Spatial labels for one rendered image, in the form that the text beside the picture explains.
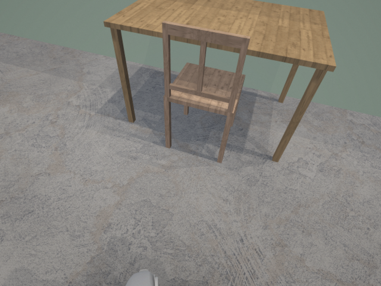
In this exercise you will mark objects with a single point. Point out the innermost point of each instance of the chair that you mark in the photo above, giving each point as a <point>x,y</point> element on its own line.
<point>201,87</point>

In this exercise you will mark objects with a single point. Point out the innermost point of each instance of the table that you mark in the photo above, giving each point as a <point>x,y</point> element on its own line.
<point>294,35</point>

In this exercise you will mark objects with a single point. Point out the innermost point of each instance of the robot left thigh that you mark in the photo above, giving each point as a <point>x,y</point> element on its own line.
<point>143,279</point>

